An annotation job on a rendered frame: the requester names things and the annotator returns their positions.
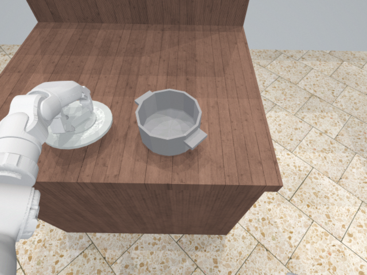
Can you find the robot left forearm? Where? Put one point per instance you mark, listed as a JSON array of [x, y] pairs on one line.
[[23, 132]]

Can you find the left robot upper arm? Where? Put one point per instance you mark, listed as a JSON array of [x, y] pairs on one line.
[[18, 220]]

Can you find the left robot hand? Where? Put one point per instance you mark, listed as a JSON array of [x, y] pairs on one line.
[[67, 92]]

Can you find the table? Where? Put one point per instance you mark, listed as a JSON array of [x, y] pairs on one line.
[[119, 50]]

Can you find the knob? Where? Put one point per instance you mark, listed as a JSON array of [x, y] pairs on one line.
[[76, 113]]

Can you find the lid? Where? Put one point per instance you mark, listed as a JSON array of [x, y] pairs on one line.
[[87, 132]]

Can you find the pot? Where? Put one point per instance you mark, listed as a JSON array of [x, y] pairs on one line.
[[169, 121]]

